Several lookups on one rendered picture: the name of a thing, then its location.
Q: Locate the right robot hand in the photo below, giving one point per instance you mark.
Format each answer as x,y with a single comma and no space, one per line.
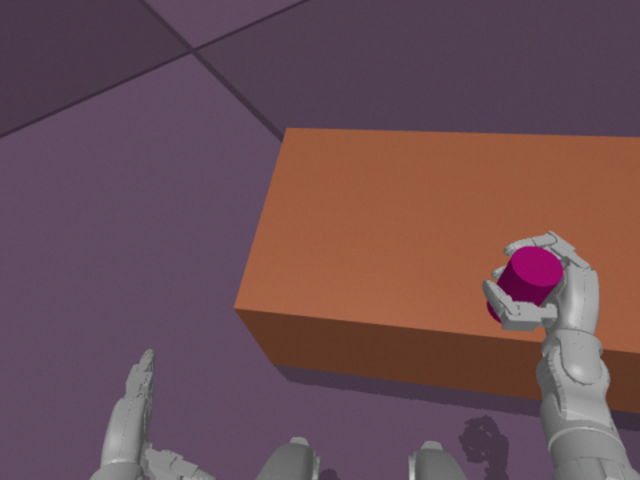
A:
572,304

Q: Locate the left robot hand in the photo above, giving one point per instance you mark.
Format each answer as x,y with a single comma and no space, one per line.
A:
126,438

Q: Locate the left robot arm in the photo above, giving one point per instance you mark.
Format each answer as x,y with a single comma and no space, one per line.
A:
119,471

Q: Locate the right robot arm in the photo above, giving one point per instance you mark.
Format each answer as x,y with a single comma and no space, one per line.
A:
581,436

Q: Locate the can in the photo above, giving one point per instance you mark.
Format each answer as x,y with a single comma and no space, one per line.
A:
530,276

